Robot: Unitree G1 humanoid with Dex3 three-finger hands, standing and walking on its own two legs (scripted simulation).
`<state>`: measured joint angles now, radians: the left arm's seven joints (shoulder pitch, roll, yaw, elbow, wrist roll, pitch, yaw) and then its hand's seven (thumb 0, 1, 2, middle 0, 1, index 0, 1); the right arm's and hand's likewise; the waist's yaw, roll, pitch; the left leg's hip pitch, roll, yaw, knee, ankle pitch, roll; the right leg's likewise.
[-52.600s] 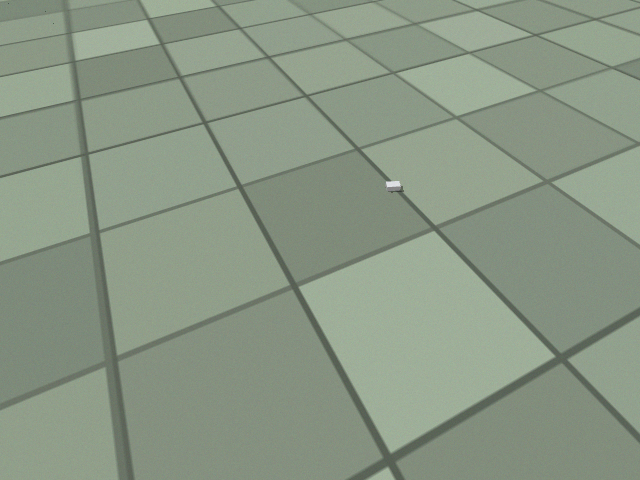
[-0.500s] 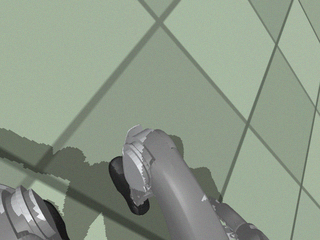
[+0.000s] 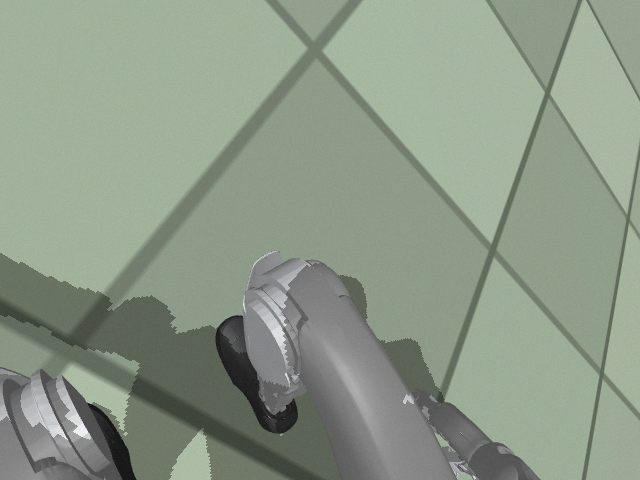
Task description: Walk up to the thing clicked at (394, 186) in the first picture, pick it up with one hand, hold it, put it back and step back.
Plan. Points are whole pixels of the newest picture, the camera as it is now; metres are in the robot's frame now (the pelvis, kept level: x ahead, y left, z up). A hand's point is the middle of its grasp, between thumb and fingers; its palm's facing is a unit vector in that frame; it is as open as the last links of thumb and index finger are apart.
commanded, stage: rest palm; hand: left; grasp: from above
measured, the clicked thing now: out of the picture +0.52 +0.40 -0.30
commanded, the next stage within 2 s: withdraw in 1.12 s
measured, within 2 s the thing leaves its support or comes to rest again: neither
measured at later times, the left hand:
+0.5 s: hand out of the picture +0.49 +0.39 -0.22, palm faces -0.45 -0.14 -0.88, open 14.0 cm
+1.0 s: hand out of the picture +0.49 +0.39 -0.21, palm faces -0.44 -0.13 -0.89, open 14.1 cm
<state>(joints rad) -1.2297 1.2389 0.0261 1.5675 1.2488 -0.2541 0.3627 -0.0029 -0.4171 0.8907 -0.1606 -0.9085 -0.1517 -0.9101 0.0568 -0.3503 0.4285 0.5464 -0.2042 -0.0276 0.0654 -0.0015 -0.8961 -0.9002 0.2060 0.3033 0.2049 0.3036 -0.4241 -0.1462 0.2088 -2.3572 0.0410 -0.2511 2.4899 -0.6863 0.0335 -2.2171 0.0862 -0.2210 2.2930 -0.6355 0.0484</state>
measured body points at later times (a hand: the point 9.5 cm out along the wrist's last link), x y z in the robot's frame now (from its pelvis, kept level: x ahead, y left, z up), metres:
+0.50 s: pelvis +0.00 +0.00 +0.00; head +0.30 +0.14 +0.30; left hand +0.51 +0.39 -0.17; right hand +0.06 -0.25 -0.06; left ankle +0.07 +0.12 -0.29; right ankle +0.12 -0.11 -0.29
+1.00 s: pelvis +0.00 +0.00 +0.00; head +0.29 +0.13 +0.31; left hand +0.51 +0.39 -0.16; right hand +0.05 -0.25 -0.06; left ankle +0.07 +0.12 -0.29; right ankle +0.12 -0.11 -0.29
